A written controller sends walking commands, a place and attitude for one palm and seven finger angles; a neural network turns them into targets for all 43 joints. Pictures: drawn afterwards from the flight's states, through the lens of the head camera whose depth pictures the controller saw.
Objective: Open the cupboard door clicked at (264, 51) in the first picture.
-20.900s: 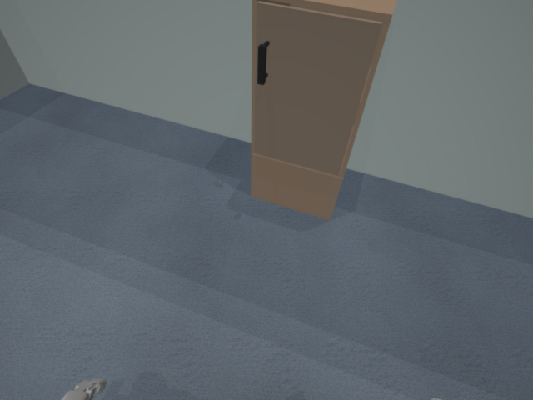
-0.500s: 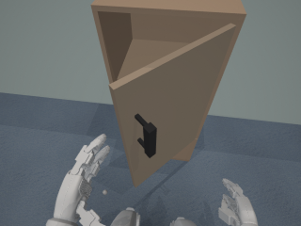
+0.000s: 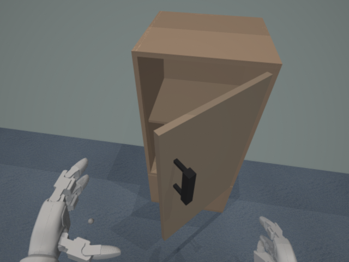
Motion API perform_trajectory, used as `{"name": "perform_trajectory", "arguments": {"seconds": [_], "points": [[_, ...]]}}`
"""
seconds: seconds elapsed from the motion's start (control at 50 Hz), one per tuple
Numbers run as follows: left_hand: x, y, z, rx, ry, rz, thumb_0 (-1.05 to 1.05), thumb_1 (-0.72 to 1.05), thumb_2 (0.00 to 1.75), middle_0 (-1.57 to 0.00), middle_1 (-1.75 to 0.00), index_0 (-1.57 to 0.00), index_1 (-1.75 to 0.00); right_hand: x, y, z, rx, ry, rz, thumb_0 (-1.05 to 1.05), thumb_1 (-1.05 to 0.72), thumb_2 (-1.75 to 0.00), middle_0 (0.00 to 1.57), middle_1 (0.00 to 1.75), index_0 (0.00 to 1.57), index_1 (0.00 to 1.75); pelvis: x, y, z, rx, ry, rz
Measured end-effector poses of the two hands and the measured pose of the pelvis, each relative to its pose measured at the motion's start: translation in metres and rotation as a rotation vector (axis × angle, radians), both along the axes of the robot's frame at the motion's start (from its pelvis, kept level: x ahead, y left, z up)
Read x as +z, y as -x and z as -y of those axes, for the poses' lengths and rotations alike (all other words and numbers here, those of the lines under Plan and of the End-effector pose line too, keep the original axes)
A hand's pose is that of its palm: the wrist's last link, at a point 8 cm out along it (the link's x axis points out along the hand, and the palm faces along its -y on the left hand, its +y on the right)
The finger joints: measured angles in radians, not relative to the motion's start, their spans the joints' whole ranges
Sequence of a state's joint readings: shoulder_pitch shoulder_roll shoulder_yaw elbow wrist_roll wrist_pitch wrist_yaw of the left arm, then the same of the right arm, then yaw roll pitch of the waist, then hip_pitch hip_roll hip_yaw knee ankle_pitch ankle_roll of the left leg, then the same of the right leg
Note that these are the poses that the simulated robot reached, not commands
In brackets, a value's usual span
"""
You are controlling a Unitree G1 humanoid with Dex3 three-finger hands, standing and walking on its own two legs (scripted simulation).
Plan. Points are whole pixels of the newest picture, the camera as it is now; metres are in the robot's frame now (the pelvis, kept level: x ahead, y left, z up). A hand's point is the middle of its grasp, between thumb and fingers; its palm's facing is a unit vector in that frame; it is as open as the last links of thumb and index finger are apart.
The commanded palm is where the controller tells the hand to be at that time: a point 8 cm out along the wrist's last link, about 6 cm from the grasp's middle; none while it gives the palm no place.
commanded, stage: draw the hand back to the body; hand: left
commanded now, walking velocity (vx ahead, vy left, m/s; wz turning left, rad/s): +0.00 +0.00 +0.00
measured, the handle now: (182, 181) +0.32 +0.01 +0.02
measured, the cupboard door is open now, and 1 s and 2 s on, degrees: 47 47 47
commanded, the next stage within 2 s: step back with the hand held close in 0.92 s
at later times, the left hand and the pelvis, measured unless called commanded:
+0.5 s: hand (37, 173) +0.21 +0.25 +0.19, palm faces +0.40 -0.83 -0.40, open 9.5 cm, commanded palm +0.16 +0.29 +0.21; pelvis +0.03 +0.00 +0.04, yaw +0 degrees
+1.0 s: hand (45, 172) +0.20 +0.22 +0.20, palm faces +0.44 -0.81 -0.39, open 7.4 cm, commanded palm +0.15 +0.26 +0.21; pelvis +0.02 -0.04 +0.05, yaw +0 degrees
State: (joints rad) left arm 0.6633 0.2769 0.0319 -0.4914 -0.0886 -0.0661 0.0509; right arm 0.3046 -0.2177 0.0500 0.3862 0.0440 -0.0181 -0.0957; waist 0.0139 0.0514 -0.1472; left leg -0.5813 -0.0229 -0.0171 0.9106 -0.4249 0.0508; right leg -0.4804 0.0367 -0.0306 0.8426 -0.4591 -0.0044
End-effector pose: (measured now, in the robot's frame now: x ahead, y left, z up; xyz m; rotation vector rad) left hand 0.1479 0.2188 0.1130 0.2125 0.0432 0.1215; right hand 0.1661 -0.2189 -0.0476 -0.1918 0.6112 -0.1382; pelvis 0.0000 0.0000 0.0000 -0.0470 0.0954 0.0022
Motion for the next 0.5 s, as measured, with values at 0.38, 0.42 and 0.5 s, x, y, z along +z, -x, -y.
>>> {"name": "perform_trajectory", "arguments": {"seconds": [0.38, 0.42, 0.5], "points": [[0.073, -0.023, -0.054, 0.208, -0.207, 0.105, 0.0, 0.32, 0.65, -0.18, -0.3, -0.19, -0.3, 0.015, -0.031, -0.02, 0.083, -0.023, -0.021, 0.02, -0.9, -0.9, 0.21, 0.3, 0.2, 0.3, 0.033, -0.024, -0.004, 0.0, -0.024, 0.095], [0.078, -0.024, -0.058, 0.225, -0.22, 0.113, 0.0, 0.39, 0.68, -0.18, -0.3, -0.19, -0.3, 0.017, -0.033, -0.016, 0.083, -0.018, -0.025, 0.02, -0.9, -0.9, 0.21, 0.3, 0.2, 0.3, 0.035, -0.025, -0.002, -0.001, -0.026, 0.101], [0.09, -0.024, -0.065, 0.262, -0.243, 0.145, 0.0, 0.53, 0.74, -0.19, -0.3, -0.2, -0.3, 0.02, -0.036, -0.006, 0.084, -0.001, -0.034, 0.02, -0.9, -0.9, 0.21, 0.3, 0.2, 0.3, 0.038, -0.027, 0.004, 0.0, -0.03, 0.113]]}}
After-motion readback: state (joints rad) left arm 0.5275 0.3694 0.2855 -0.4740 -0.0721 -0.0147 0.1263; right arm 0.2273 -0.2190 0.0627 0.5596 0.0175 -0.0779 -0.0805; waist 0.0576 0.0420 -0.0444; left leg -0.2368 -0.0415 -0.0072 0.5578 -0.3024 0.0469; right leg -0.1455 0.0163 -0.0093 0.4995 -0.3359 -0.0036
